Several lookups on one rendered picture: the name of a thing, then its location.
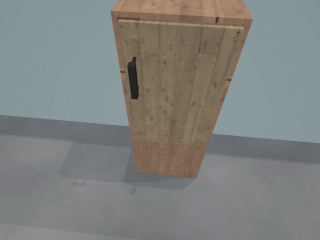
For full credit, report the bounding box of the handle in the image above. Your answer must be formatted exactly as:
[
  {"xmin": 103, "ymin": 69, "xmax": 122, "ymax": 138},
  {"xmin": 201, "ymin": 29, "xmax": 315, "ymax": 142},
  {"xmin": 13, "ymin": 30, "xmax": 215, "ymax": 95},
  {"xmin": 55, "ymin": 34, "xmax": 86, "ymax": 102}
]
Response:
[{"xmin": 127, "ymin": 57, "xmax": 139, "ymax": 100}]

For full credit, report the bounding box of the cupboard door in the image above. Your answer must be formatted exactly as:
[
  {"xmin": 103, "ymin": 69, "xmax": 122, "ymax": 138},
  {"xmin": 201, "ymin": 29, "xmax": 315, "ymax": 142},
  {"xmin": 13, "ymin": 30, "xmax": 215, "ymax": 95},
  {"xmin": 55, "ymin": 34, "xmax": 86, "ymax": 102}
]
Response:
[{"xmin": 117, "ymin": 19, "xmax": 244, "ymax": 146}]

